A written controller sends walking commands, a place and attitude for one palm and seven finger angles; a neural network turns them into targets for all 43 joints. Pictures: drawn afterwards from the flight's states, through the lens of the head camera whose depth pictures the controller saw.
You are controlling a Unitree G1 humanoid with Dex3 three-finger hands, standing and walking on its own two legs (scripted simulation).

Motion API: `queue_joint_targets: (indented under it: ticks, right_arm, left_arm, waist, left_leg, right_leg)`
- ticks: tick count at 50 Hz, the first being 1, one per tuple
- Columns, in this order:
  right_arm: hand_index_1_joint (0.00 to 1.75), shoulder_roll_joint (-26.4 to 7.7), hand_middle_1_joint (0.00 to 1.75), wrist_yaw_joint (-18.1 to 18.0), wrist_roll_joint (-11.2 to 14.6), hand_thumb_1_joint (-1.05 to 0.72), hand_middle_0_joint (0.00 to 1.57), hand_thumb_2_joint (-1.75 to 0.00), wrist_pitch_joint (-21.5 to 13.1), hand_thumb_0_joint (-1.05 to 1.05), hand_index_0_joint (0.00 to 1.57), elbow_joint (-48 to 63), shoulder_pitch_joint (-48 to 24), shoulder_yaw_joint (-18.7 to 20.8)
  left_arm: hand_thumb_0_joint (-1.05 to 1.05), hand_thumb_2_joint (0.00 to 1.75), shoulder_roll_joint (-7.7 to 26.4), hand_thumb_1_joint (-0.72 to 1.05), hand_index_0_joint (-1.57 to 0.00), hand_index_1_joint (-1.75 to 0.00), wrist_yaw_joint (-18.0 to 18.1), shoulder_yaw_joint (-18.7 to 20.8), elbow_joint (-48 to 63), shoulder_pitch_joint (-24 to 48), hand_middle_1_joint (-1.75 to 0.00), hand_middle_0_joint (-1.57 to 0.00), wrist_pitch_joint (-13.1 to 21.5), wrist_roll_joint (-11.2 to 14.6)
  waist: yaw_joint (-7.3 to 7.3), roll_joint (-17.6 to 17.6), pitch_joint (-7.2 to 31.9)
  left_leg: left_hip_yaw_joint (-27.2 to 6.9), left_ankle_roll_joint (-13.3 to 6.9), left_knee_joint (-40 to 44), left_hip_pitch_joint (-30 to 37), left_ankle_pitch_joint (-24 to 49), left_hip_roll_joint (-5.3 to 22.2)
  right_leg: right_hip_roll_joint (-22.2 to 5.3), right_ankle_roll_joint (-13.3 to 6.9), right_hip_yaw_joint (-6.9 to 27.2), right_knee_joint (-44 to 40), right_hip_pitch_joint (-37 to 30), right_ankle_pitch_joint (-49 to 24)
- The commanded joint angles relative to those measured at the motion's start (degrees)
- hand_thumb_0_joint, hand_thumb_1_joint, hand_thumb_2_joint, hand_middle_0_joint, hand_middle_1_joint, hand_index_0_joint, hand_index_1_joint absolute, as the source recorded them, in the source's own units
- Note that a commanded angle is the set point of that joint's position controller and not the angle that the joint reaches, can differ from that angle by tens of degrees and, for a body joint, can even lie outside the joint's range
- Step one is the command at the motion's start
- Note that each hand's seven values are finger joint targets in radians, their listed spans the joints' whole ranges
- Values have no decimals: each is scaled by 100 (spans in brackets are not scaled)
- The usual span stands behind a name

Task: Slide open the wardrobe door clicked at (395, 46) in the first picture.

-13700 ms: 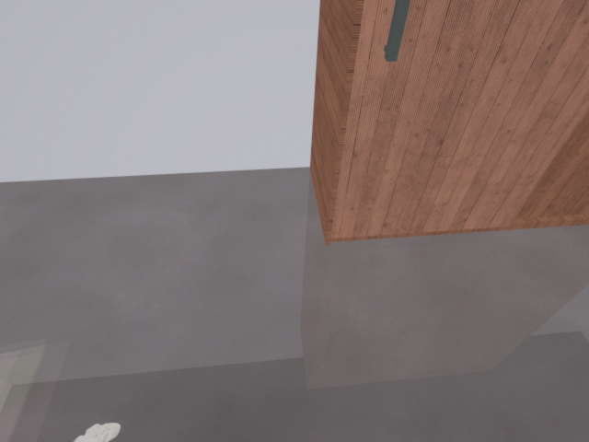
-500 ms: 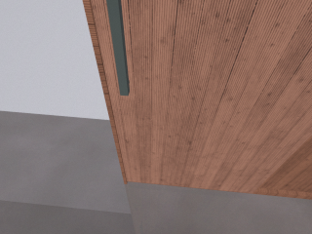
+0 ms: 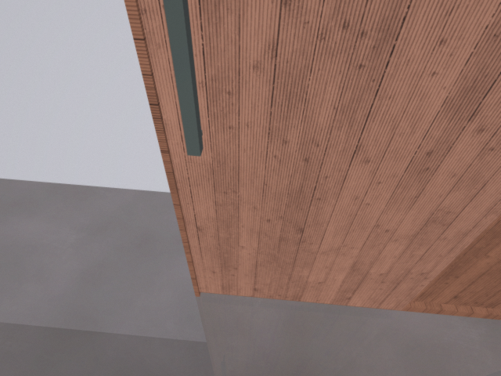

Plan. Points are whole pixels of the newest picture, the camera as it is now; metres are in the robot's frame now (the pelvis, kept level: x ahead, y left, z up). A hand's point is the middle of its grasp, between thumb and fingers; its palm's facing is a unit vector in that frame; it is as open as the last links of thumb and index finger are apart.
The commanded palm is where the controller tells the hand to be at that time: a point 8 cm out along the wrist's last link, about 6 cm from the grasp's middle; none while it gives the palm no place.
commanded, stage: look again from close up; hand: left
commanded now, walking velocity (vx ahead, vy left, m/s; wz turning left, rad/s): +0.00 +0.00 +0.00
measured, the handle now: (189, 77) +0.53 +0.15 +0.22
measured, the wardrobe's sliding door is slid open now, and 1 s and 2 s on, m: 0.00 0.00 0.00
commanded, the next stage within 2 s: none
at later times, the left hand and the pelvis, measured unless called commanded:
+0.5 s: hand out of the picture -0.01 +0.16 -0.18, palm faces +0.03 -0.99 -0.17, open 7.4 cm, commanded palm none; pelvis +0.01 +0.00 +0.00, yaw +0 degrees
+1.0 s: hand out of the picture +0.00 +0.16 -0.18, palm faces +0.03 -0.99 -0.17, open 7.4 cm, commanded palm none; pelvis +0.02 +0.00 +0.00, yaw +0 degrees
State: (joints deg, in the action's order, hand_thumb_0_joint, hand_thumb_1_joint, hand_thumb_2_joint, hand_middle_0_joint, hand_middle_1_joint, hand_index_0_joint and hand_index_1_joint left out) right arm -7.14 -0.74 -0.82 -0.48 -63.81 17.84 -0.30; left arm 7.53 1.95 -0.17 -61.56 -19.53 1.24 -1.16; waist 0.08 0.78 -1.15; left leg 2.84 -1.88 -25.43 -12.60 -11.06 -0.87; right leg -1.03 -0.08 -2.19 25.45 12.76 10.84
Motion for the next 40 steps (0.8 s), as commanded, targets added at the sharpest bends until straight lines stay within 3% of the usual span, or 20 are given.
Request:
queue_joint_targets:
  ticks: [1, 11, 27, 33, 40]
  right_arm:
    - [30, -527, 30, -55, 6, -90, 20, -90, -90, 0, 20, 160, 365, 120]
    - [30, -576, 30, -63, 15, -90, 20, -90, -121, 0, 20, 161, 333, 118]
    - [30, -580, 30, -68, 18, -90, 20, -90, -116, 0, 20, 98, 267, 99]
    - [30, -586, 30, -69, 14, -90, 20, -90, -114, 0, 20, 89, 252, 103]
    - [30, -585, 30, -82, 21, -90, 20, -90, -141, 0, 20, 81, 254, 92]
  left_arm:
    - [0, 90, 522, 90, -20, -30, 48, 110, 160, -414, -30, -20, 73, 10]
    - [0, 90, 524, 90, -20, -30, 39, 105, 138, -399, -30, -20, 76, 11]
    - [0, 90, 560, 90, -20, -30, 37, 89, 67, -398, -30, -20, 84, 14]
    - [0, 90, 566, 90, -20, -30, 30, 93, 56, -370, -30, -20, 77, 16]
    - [0, 90, 551, 90, -20, -30, 36, 87, 47, -368, -30, -20, 80, 10]
  waist:
    - [-2, -50, -486]
    - [-23, -136, -291]
    - [-22, 7, -437]
    - [-19, -103, -439]
    - [-37, -104, -319]
  left_leg:
    - [-684, 55, 722, -404, -489, 556]
    - [-725, 37, 782, -328, -394, 603]
    - [-655, 54, 783, -231, -301, 580]
    - [-672, 65, 811, -240, -387, 584]
    - [-681, 47, 787, -151, -45, 637]
  right_leg:
    - [-527, -215, 593, -644, 121, 489]
    - [-518, -194, 527, -550, -67, 180]
    - [-546, -183, 567, -657, 8, 270]
    - [-534, -177, 553, -666, 13, 338]
    - [-530, -169, 504, -572, -143, -56]
